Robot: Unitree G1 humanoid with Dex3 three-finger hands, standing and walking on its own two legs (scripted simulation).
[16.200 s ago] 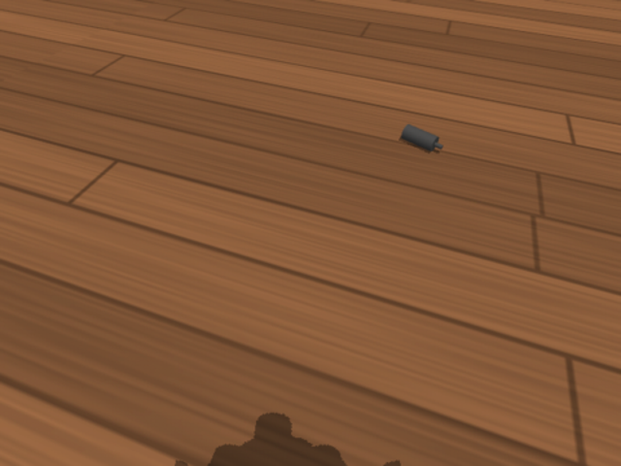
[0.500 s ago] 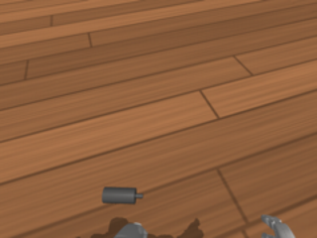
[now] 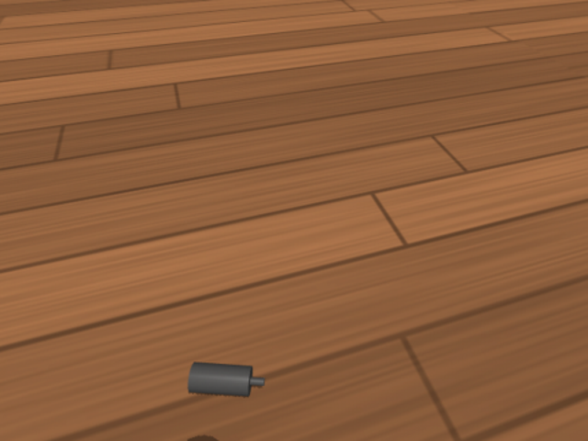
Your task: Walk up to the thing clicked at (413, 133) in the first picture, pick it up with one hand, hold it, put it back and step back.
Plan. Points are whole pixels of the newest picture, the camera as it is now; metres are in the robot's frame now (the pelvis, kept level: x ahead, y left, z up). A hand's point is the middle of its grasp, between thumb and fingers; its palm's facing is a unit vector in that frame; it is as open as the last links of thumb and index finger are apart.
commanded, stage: walk up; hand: left
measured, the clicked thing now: (228, 379) +0.45 +0.20 -0.72
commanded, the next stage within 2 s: stand in 0.92 s
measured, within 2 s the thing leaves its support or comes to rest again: neither
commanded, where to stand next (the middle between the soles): +0.05 +0.00 m, yaw -2 degrees
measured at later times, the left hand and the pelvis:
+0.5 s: hand out of the picture +0.10 +0.25 -0.14, palm faces -0.02 -0.94 -0.35, open 7.4 cm; pelvis +0.01 +0.00 +0.01, yaw -1 degrees
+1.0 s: hand out of the picture +0.09 +0.25 -0.14, palm faces -0.02 -0.94 -0.34, open 7.4 cm; pelvis +0.00 +0.00 +0.01, yaw -1 degrees
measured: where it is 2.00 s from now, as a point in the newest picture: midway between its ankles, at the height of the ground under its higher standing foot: outside the picture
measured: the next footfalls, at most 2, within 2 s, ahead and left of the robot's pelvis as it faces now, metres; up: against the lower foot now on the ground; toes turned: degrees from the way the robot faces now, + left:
none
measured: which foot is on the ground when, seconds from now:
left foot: down 0.00-1.00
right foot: down 0.00-1.00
